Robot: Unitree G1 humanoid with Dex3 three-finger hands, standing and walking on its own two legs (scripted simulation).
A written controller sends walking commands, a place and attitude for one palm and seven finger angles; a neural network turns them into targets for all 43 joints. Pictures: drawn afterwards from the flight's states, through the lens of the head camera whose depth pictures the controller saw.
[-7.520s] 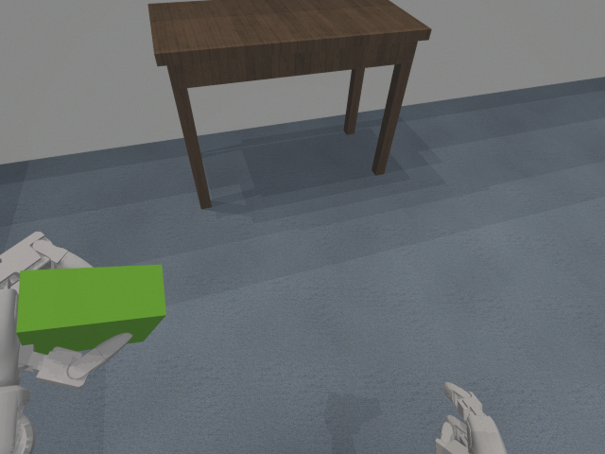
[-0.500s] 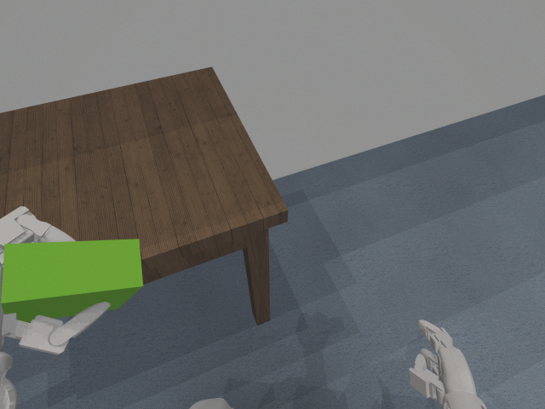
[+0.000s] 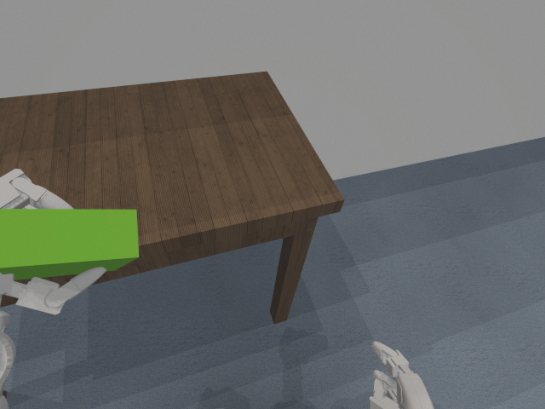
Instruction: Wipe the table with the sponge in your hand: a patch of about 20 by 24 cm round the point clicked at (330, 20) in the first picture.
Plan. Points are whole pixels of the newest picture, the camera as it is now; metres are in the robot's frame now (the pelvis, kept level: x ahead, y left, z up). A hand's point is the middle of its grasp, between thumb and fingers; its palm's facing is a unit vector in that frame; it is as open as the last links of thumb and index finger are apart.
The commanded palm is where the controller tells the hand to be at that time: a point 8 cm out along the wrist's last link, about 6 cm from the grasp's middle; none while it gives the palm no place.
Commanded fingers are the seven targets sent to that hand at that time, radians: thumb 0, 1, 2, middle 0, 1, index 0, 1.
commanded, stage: come to a stop and stand still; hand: left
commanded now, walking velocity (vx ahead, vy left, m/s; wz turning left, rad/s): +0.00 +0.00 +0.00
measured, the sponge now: (87, 245) +0.24 +0.24 +0.15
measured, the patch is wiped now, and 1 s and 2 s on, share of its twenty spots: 0.00 0.00 0.00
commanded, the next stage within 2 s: look again from close up in 1.32 s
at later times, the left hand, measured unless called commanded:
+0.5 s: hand (32, 270) +0.19 +0.27 +0.17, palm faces +0.49 -0.79 -0.36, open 9.4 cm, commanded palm +0.14 +0.29 +0.18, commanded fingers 0.00 0.10 1.30 -1.20 -1.60 -1.20 -1.60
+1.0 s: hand (115, 231) +0.26 +0.22 +0.16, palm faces +0.43 -0.80 -0.41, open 9.4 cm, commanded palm +0.20 +0.24 +0.18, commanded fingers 0.00 0.10 1.30 -1.20 -1.60 -1.20 -1.60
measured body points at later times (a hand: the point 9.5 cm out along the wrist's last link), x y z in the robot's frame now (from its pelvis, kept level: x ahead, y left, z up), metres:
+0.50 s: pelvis +0.00 +0.00 +0.01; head +0.00 +0.02 +0.46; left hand +0.16 +0.31 +0.19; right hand +0.20 -0.21 -0.06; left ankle +0.06 +0.05 -0.74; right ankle +0.04 -0.14 -0.73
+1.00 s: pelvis +0.06 -0.05 +0.01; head +0.08 -0.04 +0.46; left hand +0.23 +0.26 +0.18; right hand +0.25 -0.26 -0.07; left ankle +0.06 +0.05 -0.74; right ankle +0.04 -0.14 -0.74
